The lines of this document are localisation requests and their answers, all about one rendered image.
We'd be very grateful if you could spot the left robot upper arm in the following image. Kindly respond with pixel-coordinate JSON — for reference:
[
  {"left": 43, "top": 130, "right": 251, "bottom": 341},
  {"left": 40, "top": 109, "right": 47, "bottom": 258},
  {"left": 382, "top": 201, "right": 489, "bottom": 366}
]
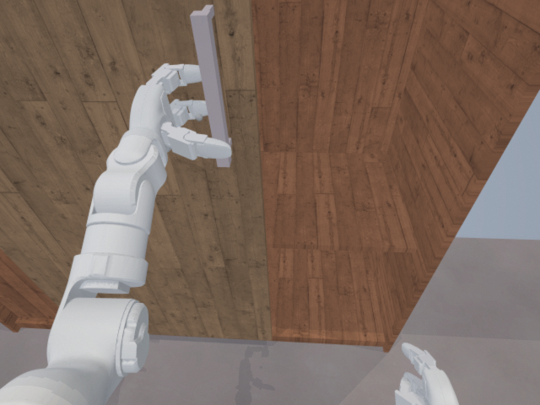
[{"left": 0, "top": 298, "right": 149, "bottom": 405}]

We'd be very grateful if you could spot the robot left forearm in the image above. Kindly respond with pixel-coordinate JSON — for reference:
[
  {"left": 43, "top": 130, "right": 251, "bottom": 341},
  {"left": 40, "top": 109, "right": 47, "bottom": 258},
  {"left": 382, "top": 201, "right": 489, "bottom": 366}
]
[{"left": 47, "top": 128, "right": 168, "bottom": 364}]

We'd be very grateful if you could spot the left robot hand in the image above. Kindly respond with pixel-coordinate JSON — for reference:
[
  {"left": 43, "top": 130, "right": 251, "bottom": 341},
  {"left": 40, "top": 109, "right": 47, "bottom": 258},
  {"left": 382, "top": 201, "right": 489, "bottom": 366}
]
[{"left": 129, "top": 63, "right": 232, "bottom": 160}]

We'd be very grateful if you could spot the right robot hand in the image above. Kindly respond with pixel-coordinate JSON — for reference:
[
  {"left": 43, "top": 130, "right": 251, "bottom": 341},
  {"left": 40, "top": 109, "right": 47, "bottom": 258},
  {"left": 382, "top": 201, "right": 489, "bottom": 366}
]
[{"left": 395, "top": 343, "right": 459, "bottom": 405}]

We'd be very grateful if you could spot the wardrobe door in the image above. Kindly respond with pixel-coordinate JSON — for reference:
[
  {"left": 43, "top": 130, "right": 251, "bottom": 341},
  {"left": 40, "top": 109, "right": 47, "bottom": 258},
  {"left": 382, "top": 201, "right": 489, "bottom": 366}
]
[
  {"left": 0, "top": 0, "right": 273, "bottom": 341},
  {"left": 0, "top": 249, "right": 59, "bottom": 318}
]

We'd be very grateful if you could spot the handle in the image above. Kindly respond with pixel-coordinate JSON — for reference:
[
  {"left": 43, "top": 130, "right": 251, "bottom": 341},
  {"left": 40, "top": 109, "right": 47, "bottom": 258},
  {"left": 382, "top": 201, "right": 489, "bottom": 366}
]
[{"left": 190, "top": 5, "right": 232, "bottom": 167}]

